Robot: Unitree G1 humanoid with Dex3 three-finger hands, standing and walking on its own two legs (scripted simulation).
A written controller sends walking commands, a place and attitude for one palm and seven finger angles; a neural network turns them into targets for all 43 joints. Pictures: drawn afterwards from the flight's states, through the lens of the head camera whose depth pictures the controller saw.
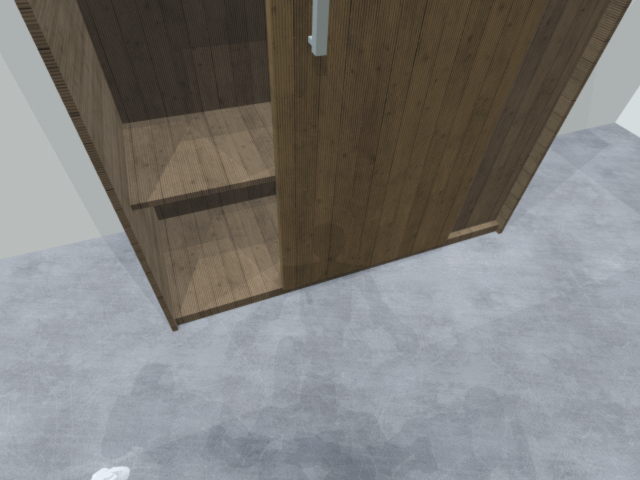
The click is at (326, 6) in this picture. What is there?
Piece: wardrobe's sliding door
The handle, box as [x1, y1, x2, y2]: [308, 0, 328, 55]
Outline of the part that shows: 313,0 312,35 308,36 308,42 312,46 312,52 315,55 326,54 328,0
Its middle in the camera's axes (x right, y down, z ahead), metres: -0.01 -0.45 +0.74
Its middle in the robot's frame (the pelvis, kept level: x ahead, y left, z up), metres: +0.88 +0.07 +0.24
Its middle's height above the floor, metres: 1.01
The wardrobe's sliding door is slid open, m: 0.39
